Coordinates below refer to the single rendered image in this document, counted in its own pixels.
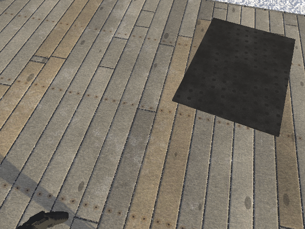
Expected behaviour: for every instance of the robot left hand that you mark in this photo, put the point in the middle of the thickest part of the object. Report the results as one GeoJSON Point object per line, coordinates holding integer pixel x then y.
{"type": "Point", "coordinates": [44, 220]}

